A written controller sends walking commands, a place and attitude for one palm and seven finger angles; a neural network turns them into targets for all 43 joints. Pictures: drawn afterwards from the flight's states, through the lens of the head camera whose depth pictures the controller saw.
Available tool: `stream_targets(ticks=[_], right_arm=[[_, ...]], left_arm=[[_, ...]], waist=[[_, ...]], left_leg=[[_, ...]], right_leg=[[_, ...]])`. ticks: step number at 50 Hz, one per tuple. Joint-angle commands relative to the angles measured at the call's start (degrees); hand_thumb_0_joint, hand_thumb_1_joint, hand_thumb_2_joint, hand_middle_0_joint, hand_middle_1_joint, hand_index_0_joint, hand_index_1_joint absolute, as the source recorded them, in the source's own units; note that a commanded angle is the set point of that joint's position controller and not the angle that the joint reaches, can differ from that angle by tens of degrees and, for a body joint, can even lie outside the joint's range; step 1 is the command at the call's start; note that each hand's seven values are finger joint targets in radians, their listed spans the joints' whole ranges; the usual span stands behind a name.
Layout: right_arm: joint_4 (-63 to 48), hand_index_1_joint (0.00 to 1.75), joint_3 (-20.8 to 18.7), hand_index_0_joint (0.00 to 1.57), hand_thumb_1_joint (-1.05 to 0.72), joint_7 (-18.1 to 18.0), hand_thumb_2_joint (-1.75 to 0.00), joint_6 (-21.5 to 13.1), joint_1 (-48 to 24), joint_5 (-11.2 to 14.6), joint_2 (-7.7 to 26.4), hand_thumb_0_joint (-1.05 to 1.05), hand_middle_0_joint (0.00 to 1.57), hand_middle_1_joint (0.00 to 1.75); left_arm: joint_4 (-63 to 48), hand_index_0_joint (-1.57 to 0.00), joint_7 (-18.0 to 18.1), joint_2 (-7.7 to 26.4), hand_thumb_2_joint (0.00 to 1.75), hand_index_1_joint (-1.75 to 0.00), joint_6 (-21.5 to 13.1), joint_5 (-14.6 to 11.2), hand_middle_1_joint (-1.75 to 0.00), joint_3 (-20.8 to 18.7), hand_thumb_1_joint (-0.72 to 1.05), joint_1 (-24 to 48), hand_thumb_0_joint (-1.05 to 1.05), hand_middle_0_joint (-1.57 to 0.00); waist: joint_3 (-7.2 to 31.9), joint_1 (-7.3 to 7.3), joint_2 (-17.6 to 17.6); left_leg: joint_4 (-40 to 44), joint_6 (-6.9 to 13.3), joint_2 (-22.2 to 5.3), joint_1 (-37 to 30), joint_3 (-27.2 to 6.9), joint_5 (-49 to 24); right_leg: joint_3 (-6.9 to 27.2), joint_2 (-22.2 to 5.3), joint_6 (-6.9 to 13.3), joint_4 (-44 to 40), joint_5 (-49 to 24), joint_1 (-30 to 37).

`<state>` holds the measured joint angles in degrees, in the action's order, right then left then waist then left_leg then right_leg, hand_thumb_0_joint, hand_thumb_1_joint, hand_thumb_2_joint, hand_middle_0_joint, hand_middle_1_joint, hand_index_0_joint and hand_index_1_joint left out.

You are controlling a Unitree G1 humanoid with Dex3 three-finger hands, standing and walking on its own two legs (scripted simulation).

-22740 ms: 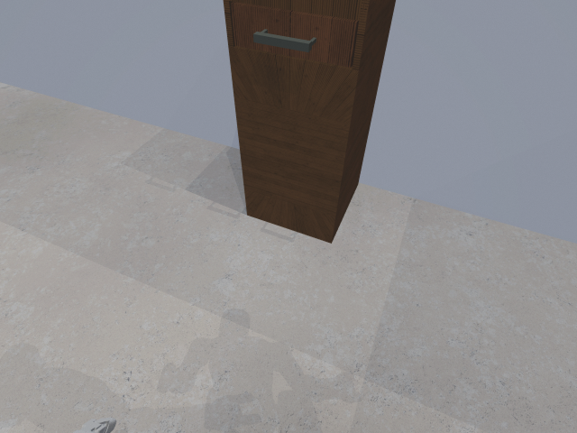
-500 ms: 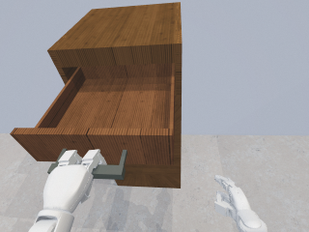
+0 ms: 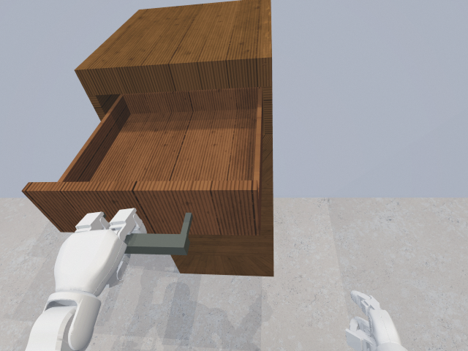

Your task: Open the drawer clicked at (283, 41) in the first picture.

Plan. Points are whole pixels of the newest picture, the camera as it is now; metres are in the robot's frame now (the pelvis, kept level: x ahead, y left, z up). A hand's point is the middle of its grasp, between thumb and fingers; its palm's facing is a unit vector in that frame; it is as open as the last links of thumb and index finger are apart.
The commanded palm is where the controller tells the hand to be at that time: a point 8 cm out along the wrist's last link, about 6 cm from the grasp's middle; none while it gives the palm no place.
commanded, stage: open the thumb to release the handle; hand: left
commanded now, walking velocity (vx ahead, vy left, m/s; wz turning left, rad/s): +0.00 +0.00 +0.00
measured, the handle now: (138, 231) +0.27 +0.19 +0.10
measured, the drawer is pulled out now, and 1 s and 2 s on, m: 0.30 0.30 0.30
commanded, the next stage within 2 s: lift the hand off the handle in 0.30 s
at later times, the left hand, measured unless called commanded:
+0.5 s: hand (121, 271) +0.21 +0.20 +0.08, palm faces +0.09 -0.19 -0.98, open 13.6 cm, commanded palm +0.18 +0.20 +0.13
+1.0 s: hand (122, 250) +0.23 +0.20 +0.11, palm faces +0.08 -0.11 -0.99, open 13.7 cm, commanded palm +0.20 +0.20 +0.18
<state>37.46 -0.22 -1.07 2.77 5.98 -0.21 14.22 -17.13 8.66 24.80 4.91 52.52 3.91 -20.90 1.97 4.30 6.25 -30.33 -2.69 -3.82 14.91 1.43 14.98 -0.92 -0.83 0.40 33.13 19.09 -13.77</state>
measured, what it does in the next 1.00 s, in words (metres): stands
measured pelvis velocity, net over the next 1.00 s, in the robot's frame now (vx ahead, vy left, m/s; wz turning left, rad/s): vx -0.01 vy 0.01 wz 0.02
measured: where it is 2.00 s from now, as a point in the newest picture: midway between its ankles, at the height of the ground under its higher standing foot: outside the picture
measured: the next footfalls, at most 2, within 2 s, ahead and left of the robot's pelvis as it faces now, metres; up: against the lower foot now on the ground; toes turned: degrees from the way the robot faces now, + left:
none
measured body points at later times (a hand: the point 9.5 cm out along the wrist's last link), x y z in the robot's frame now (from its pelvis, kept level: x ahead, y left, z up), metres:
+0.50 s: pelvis -0.01 +0.02 +0.00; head -0.03 -0.02 +0.45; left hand +0.20 +0.21 +0.14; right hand +0.22 -0.16 -0.08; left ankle +0.01 +0.16 -0.73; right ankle -0.02 -0.11 -0.73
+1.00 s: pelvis -0.01 +0.01 +0.01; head -0.03 -0.05 +0.45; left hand +0.22 +0.21 +0.16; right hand +0.22 -0.19 -0.09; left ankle +0.01 +0.16 -0.73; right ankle -0.02 -0.11 -0.73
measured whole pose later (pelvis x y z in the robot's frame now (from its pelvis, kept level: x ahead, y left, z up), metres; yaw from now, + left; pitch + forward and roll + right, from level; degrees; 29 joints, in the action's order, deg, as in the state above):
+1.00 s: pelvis -0.01 +0.01 +0.01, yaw +1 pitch -3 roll +1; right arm 38.7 1.3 -1.0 2.8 3.8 0.7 14.3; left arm -13.4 2.5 24.3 8.5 53.5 10.7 -7.7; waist 0.4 5.8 7.0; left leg -25.2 -2.3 -3.0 10.3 0.7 11.4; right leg -1.7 -1.5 -0.1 27.8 15.7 -8.7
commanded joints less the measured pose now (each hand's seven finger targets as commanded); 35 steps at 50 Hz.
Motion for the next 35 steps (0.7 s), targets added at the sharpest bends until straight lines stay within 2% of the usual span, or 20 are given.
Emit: stream_targets(ticks=[1, 3, 4, 8, 10, 13, 15, 18, 19, 20, 23, 24, 25, 27, 28, 29, 32, 33, 34, 35], right_arm=[[-10.19, 0.3, -0.84, 0.2, -0.9, -0.4, -0.9, -3.61, -11.78, -0.1, 3.88, 0.0, 0.2, 0.3], [-10.49, 0.3, -0.56, 0.2, -0.9, -0.36, -0.9, -3.98, -12.29, -0.02, 3.75, 0.0, 0.2, 0.3], [-10.62, 0.3, -0.17, 0.2, -0.9, -0.15, -0.9, -4.02, -11.97, -0.26, 3.18, 0.0, 0.2, 0.3], [-10.58, 0.3, -0.55, 0.2, -0.9, -0.19, -0.9, -3.99, -12.3, 0.08, 3.49, 0.0, 0.2, 0.3], [-9.85, 0.3, -0.62, 0.2, -0.9, -0.08, -0.9, -3.69, -11.8, 0.0, 3.03, 0.0, 0.2, 0.3], [-10.4, 0.3, -0.39, 0.2, -0.9, 0.12, -0.9, -3.76, -12.36, 0.15, 3.4, 0.0, 0.2, 0.3], [-9.86, 0.3, -0.39, 0.2, -0.9, 0.49, -0.9, -3.23, -12.04, -0.04, 2.76, 0.0, 0.2, 0.3], [-10.43, 0.3, -0.07, 0.2, -0.9, 0.51, -0.9, -3.12, -12.87, 0.09, 3.25, 0.0, 0.2, 0.3], [-10.38, 0.3, 0.32, 0.2, -0.9, 0.81, -0.9, -3.11, -12.61, -0.26, 2.67, 0.0, 0.2, 0.3], [-11.24, 0.3, 0.06, 0.2, -0.9, 1.97, -0.9, -3.09, -12.76, 0.13, 1.87, 0.0, 0.2, 0.3], [-11.01, 0.3, -0.55, 0.2, -0.9, 1.96, -0.9, -3.07, -12.42, 0.32, 3.23, 0.0, 0.2, 0.3], [-11.69, 0.3, 0.41, 0.2, -0.9, 2.37, -0.9, -3.13, -12.75, -0.28, 2.38, 0.0, 0.2, 0.3], [-10.32, 0.3, 0.03, 0.2, -0.9, 2.32, -0.9, -2.44, -12.37, -0.07, 2.18, 0.0, 0.2, 0.3], [-10.33, 0.3, 0.22, 0.2, -0.9, 2.26, -0.9, -1.96, -12.37, -0.32, 2.4, 0.0, 0.2, 0.3], [-10.03, 0.3, 0.25, 0.2, -0.9, 2.07, -0.9, -2.1, -12.73, 0.02, 2.56, 0.0, 0.2, 0.3], [-10.22, 0.3, 0.83, 0.2, -0.9, 2.23, -0.9, -2.22, -12.83, -0.2, 1.89, 0.0, 0.2, 0.3], [-9.34, 0.3, 0.2, 0.2, -0.9, 1.52, -0.9, -1.76, -12.61, 0.25, 2.25, 0.0, 0.2, 0.3], [-9.56, 0.3, 0.19, 0.2, -0.9, 1.31, -0.9, -1.89, -13.18, 0.57, 2.46, 0.0, 0.2, 0.3], [-9.81, 0.3, 0.81, 0.2, -0.9, 1.34, -0.9, -2.15, -13.28, 0.4, 1.85, 0.0, 0.2, 0.3], [-8.79, 0.3, 0.31, 0.2, -0.9, 1.08, -0.9, -1.82, -12.86, 0.77, 1.9, 0.0, 0.2, 0.3]], left_arm=[[-10.49, -0.35, 1.55, 8.36, 0.57, -1.27, -0.44, 1.35, -1.27, -6.89, 0.13, 6.19, 0.0, -0.35], [-10.95, -0.33, 1.83, 9.67, 0.51, -1.25, -0.44, 2.38, -1.25, -7.74, -0.01, 8.71, 0.0, -0.33], [-9.91, -0.33, 1.63, 6.96, 0.48, -1.24, -0.33, 3.18, -1.24, -5.23, -0.08, 8.62, 0.0, -0.33], [-10.75, -0.31, 1.2, 7.76, 0.36, -1.22, -0.23, 3.14, -1.22, -5.35, -0.36, 11.5, 0.0, -0.31], [-9.59, -0.3, 1.04, 6.11, 0.3, -1.2, -0.15, 3.37, -1.2, -3.68, -0.5, 12.03, 0.0, -0.3], [-11.72, -0.3, 1.02, 7.44, 0.3, -1.2, 0.03, 3.59, -1.2, -4.44, -0.5, 13.06, 0.0, -0.3], [-10.44, -0.3, 0.77, 4.51, 0.3, -1.2, 0.4, 3.91, -1.2, -1.99, -0.5, 11.69, 0.0, -0.3], [-11.69, -0.3, 0.76, 7.12, 0.3, -1.2, 0.74, 3.97, -1.2, -4.07, -0.5, 12.87, 0.0, -0.3], [-11.33, -0.3, 0.7, 5.26, 0.3, -1.2, 0.75, 4.88, -1.2, -2.33, -0.5, 12.75, 0.0, -0.3], [-11.39, -0.3, -0.38, -7.04, 0.3, -1.2, 1.33, 3.84, -1.2, 10.39, -0.5, 9.93, 0.0, -0.3], [-14.43, -0.3, 0.26, 2.29, 0.3, -1.2, 0.94, 4.3, -1.2, 2.87, -0.5, 14.48, 0.0, -0.3], [-13.85, -0.3, 0.2, -0.93, 0.3, -1.2, 1.6, 6.33, -1.2, 6.25, -0.5, 14.64, 0.0, -0.3], [-11.01, -0.3, 0.45, -0.19, 0.3, -1.2, 1.95, 6.98, -1.2, 5.54, -0.5, 15.63, 0.0, -0.3], [-10.25, -0.3, 1.01, -0.04, 0.3, -1.2, 2.46, 8.8, -1.2, 6.23, -0.5, 19.34, 0.0, -0.3], [-9.18, -0.3, 1.4, 2.99, 0.3, -1.2, 2.84, 8.78, -1.2, 3.06, -0.5, 20.3, 0.0, -0.3], [-7.91, -0.3, 1.48, 0.36, 0.3, -1.2, 3.08, 9.39, -1.2, 5.52, -0.5, 20.71, 0.0, -0.3], [-6.62, -0.3, 1.56, 1.99, 0.3, -1.2, 3.55, 7.76, -1.2, 3.33, -0.5, 21.51, 0.0, -0.3], [-7.14, -0.3, 1.54, 4.65, 0.3, -1.2, 3.84, 7.13, -1.2, 0.79, -0.5, 21.77, 0.0, -0.3], [-5.97, -0.3, 1.09, 0.95, 0.3, -1.2, 4.12, 6.75, -1.2, 4.3, -0.5, 21.77, 0.0, -0.3], [-4.39, -0.3, 0.93, 1.64, 0.3, -1.2, 4.24, 5.76, -1.2, 3.34, -0.5, 22.34, 0.0, -0.3]], waist=[[4.93, 1.33, -7.06], [5.11, 1.39, -6.68], [5.72, 1.63, -7.53], [6.86, 1.61, -6.14], [6.57, 1.48, -5.95], [7.55, 1.76, -4.14], [6.66, 1.72, -4.4], [6.34, 1.97, -3.91], [7.01, 2.06, -4.36], [4.64, 0.81, -3.53], [6.85, 1.09, -3.8], [8.23, 1.61, -4.11], [6.21, 0.93, -5.7], [6.27, 1.16, -4.44], [6.31, 1.33, -4.27], [7.48, 1.72, -4.49], [8.59, 2.1, -5.07], [9.42, 2.33, -4.73], [9.91, 2.19, -5.54], [7.31, 1.42, -6.03]], left_leg=[[2.32, 3.53, 5.79, -3.93, 2.21, -10.11], [2.18, 3.49, 5.49, -4.67, 1.96, -9.26], [2.53, 3.61, 5.67, -4.24, 2.12, -8.94], [3.16, 3.38, 5.35, -5.78, 1.8, -9.29], [4.09, 3.42, 5.36, -5.68, 1.95, -9.47], [4.0, 3.16, 5.12, -6.39, 1.7, -9.9], [4.85, 3.16, 5.07, -6.04, 1.67, -10.85], [4.97, 3.0, 4.75, -5.93, 1.39, -10.12], [4.93, 3.12, 4.8, -5.93, 1.69, -10.44], [5.42, 3.23, 4.94, -6.28, 1.22, -11.22], [5.35, 2.88, 4.23, -5.98, 0.84, -9.84], [5.08, 3.25, 4.58, -5.86, 1.08, -9.93], [5.46, 3.06, 4.4, -5.45, 0.93, -9.69], [5.45, 3.01, 4.4, -5.23, 0.9, -8.64], [5.65, 2.91, 4.03, -4.74, 0.72, -7.25], [5.59, 3.14, 4.35, -4.89, 0.91, -7.63], [5.77, 3.15, 4.68, -5.68, 1.23, -9.21], [5.73, 3.13, 4.48, -6.07, 1.17, -9.49], [5.68, 3.43, 4.85, -6.09, 1.39, -10.17], [6.16, 3.3, 4.75, -5.76, 1.47, -9.63]], right_leg=[[-0.18, 1.71, -0.72, -8.2, -14.51, -0.32], [0.25, 1.91, -0.37, -8.8, -11.68, -0.9], [-0.46, 1.57, -0.4, -8.6, -10.39, -0.84], [-0.62, 2.19, -0.05, -8.77, -10.66, 0.0], [-1.15, 2.12, 0.07, -8.82, -10.52, 0.37], [-1.28, 2.45, 0.35, -8.53, -10.56, 0.91], [-1.88, 2.48, 0.55, -8.49, -10.99, 1.27], [-1.84, 2.81, 0.61, -8.65, -10.12, 1.42], [-2.14, 2.48, 0.61, -8.46, -9.28, 1.17], [-2.84, 2.81, 0.73, -8.07, -9.72, -0.18], [-2.6, 3.59, 0.91, -7.32, -9.43, 1.08], [-2.86, 2.99, 1.04, -7.27, -7.76, 0.42], [-2.61, 3.4, 1.15, -7.68, -7.94, 0.08], [-2.5, 3.37, 1.2, -7.6, -7.13, -0.68], [-2.27, 3.82, 1.37, -7.35, -6.51, 0.29], [-2.39, 3.32, 1.49, -7.25, -5.93, 0.35], [-1.89, 3.2, 1.16, -7.97, -8.57, 1.9], [-1.56, 3.49, 1.25, -8.0, -8.93, 2.97], [-1.94, 2.89, 1.09, -7.9, -9.39, 3.06], [-1.87, 3.08, 0.94, -8.69, -9.39, 2.38]])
